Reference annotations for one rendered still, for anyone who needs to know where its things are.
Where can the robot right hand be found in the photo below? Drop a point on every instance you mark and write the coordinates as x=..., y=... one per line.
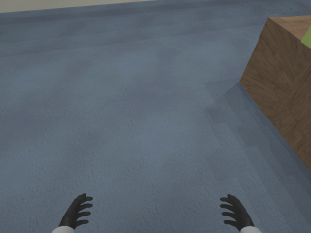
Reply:
x=240, y=214

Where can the carton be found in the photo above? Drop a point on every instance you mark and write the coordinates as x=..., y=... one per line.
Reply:
x=306, y=40

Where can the robot left hand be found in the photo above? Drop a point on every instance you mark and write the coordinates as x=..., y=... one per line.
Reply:
x=72, y=214

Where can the pedestal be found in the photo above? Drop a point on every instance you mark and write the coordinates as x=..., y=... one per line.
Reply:
x=278, y=78

